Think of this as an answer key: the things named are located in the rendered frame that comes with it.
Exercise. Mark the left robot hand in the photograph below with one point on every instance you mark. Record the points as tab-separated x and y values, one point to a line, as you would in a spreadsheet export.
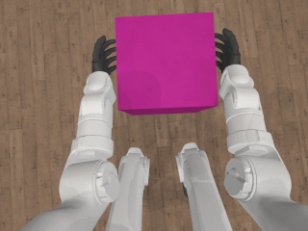
99	56

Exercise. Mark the right robot hand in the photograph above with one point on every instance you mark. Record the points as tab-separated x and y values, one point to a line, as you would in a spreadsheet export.
230	49

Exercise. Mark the left robot upper arm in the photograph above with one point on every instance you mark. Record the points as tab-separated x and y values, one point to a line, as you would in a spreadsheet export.
86	190

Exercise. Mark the carton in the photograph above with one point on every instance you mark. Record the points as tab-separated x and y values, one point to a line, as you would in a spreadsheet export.
166	63

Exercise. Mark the robot right forearm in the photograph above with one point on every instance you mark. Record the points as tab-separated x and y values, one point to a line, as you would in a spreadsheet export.
247	133

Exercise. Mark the robot right foot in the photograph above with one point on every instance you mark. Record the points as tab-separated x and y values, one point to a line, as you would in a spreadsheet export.
185	191

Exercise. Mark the right robot upper arm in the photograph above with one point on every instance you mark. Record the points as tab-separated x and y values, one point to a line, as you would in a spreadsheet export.
263	185

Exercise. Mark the robot left forearm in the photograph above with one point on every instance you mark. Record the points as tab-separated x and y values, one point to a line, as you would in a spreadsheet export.
95	122

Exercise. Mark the left robot shin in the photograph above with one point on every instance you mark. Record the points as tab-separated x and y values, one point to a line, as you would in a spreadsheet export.
131	150

